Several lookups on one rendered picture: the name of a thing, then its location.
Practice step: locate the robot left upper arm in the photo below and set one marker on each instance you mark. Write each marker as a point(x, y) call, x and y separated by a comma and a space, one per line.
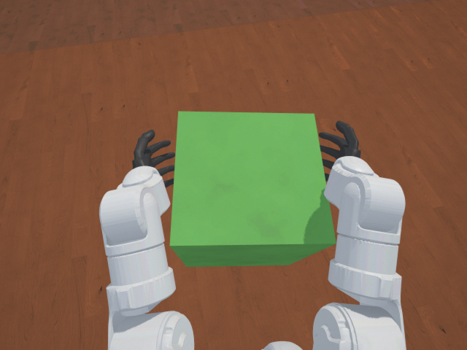
point(168, 330)

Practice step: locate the robot right upper arm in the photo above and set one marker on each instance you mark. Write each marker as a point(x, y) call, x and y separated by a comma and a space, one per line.
point(341, 326)

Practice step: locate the carton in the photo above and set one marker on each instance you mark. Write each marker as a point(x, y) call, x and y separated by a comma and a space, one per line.
point(248, 189)

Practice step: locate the right robot forearm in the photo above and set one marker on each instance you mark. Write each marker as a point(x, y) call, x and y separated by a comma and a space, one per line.
point(369, 228)

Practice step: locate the right robot hand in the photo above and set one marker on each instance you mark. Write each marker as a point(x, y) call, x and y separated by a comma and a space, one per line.
point(348, 147)

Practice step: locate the left robot forearm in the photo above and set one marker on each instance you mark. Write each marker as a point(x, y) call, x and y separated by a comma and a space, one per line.
point(130, 218)

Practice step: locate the left robot hand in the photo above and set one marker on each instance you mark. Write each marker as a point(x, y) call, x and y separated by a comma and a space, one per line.
point(142, 155)

